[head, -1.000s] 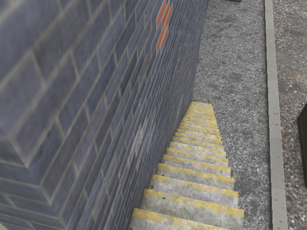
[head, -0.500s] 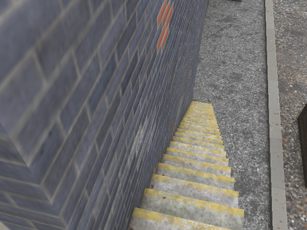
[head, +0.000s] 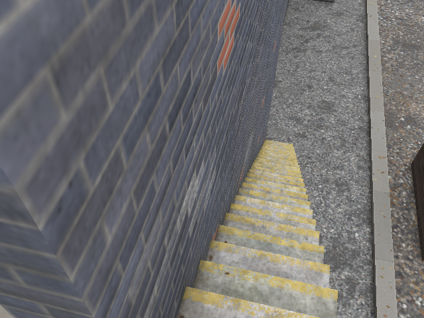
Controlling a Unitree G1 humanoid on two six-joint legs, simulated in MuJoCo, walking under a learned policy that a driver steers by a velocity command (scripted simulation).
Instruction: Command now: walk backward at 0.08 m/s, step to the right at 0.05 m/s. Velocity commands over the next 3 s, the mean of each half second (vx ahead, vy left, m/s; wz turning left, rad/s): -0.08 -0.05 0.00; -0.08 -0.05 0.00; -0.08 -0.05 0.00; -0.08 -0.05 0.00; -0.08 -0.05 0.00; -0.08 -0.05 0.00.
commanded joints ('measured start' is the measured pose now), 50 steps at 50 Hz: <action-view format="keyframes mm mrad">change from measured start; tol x2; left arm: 1 31 110 20 -31 1 -6 3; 31 27 113 19 -33 1 -5 2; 32 9 140 29 -41 1 -17 6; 34 27 107 19 -36 0 -7 1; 46 24 115 20 -37 1 -4 2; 47 7 140 30 -45 1 -17 5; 50 26 110 19 -39 1 -5 0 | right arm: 1 71 -100 -19 -24 0 -7 -3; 31 63 -106 -18 -27 0 -5 -2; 32 38 -138 -32 -40 -2 -4 -11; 34 66 -103 -19 -26 1 -5 -5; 44 62 -107 -18 -29 0 -5 -1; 46 60 -109 -18 -29 0 -6 -1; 47 34 -141 -33 -42 -2 -4 -10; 48 63 -118 -22 -32 0 -5 -6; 50 58 -107 -20 -30 1 -4 -4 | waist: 1 0 12 8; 31 0 12 7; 32 -1 16 30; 33 -3 20 -15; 46 0 14 6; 47 0 20 30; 48 -2 24 -15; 50 1 19 3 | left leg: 1 -174 84 -69 -96 -17 64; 31 -175 83 -72 -96 -17 63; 32 -176 98 -83 -77 28 73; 34 -180 88 -78 -94 -24 68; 36 -181 82 -73 -93 -30 64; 46 -176 84 -75 -99 -17 64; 47 -178 99 -87 -81 29 74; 50 -184 87 -80 -99 -27 66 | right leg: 1 158 -163 180 -43 48 -11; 31 158 -163 180 -41 50 -12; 32 127 -143 167 -10 87 -7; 33 165 -160 171 -23 80 -11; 36 157 -164 183 -40 38 -12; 46 158 -162 180 -44 41 -11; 47 127 -141 166 -11 80 -6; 48 164 -157 168 -22 75 -9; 50 160 -158 176 -33 47 -9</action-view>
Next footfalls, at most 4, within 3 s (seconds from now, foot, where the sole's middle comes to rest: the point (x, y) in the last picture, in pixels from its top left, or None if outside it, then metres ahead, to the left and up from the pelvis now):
none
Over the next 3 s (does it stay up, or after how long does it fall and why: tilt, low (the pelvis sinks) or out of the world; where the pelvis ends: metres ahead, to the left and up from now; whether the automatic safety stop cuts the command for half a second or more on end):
stays up -0.01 0.00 0.00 its command is cut before an obstacle from the start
